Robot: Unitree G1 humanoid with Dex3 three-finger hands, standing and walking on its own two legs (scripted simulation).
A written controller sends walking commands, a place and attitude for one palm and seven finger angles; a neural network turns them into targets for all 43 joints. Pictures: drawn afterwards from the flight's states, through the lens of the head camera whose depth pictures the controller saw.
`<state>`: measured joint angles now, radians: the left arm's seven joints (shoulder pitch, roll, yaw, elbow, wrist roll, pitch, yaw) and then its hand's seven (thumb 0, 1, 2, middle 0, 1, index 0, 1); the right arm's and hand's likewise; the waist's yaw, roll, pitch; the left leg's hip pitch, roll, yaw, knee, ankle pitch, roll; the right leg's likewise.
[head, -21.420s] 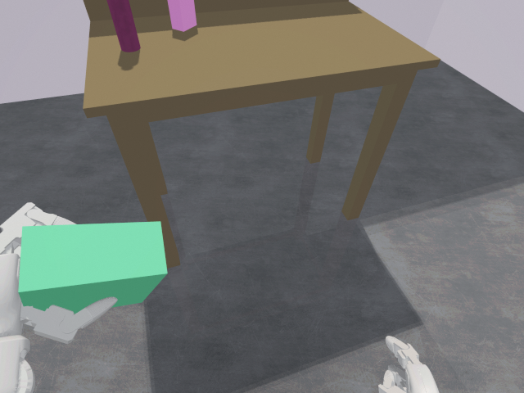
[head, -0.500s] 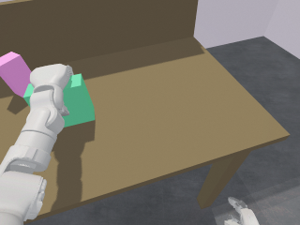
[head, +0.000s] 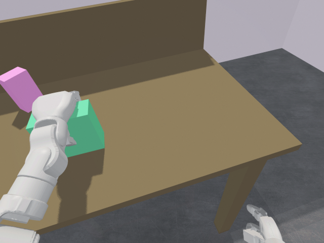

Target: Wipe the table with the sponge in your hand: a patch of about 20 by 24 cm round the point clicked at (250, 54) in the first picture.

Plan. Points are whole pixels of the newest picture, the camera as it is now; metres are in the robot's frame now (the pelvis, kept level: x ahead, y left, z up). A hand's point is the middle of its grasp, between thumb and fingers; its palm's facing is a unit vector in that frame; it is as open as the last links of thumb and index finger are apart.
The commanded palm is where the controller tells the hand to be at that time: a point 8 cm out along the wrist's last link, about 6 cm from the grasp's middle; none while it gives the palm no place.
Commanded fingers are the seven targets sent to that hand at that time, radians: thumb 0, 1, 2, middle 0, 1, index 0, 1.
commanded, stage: wipe back along the middle lane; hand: left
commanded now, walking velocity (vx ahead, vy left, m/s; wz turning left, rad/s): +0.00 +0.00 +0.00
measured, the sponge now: (73, 136) +0.35 +0.28 +0.09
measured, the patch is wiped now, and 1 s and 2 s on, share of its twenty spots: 0.50 0.55 0.70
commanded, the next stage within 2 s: slide across to the third lane in 1.00 s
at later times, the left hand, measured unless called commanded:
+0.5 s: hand (63, 131) +0.32 +0.27 +0.15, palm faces +0.11 -0.02 -0.99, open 10.5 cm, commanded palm +0.27 +0.25 +0.17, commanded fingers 0.00 0.10 1.30 -1.20 -1.60 -1.20 -1.60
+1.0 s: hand (62, 148) +0.27 +0.25 +0.15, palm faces +0.19 -0.07 -0.98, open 10.5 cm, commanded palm +0.21 +0.23 +0.17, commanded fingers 0.00 0.10 1.30 -1.20 -1.60 -1.20 -1.60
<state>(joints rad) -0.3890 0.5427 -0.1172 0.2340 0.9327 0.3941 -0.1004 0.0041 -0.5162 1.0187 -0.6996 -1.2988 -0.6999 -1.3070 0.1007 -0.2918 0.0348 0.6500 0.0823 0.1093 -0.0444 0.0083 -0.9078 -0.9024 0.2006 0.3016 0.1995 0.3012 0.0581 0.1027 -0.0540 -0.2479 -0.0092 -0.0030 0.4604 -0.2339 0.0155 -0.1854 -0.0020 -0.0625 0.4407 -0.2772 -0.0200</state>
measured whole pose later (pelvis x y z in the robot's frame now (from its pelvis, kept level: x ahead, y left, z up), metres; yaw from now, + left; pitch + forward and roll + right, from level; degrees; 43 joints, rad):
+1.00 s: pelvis +0.00 +0.01 -0.01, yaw -1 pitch +0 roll +0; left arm -0.01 0.48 -0.14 -0.30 0.94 0.57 -0.05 0.03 -0.49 1.01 -0.66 -1.32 -0.67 -1.32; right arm 0.04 -0.27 0.06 0.60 0.09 0.13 0.00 0.01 -0.91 -0.90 0.20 0.30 0.19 0.30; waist 0.10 0.12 -0.07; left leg -0.25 -0.01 0.02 0.52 -0.27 0.02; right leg -0.20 -0.01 -0.04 0.52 -0.31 -0.01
